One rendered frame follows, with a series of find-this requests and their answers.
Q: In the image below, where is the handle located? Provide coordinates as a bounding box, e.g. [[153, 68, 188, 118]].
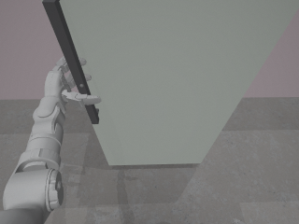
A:
[[42, 0, 99, 124]]

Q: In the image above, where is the left robot forearm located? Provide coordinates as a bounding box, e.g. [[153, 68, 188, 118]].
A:
[[3, 96, 66, 210]]

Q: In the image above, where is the left robot upper arm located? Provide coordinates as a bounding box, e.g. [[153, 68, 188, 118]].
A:
[[0, 168, 64, 224]]

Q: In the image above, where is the left robot hand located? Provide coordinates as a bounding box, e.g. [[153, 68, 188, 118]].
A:
[[44, 56, 102, 107]]

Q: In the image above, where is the fridge door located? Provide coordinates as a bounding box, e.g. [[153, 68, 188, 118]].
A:
[[41, 0, 299, 166]]

